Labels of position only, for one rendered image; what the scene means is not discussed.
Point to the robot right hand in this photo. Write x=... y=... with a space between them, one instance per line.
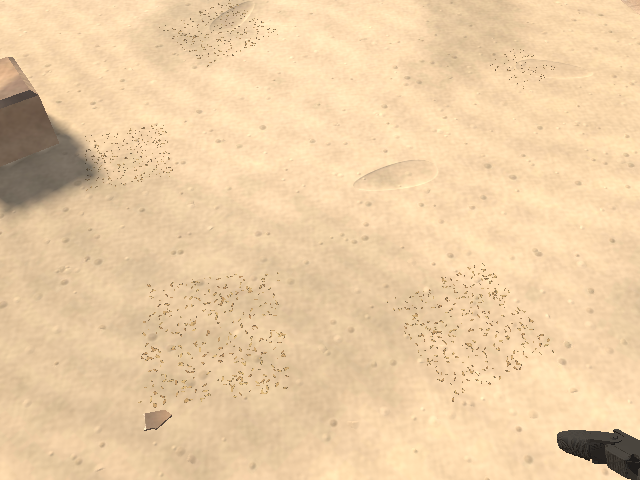
x=620 y=451

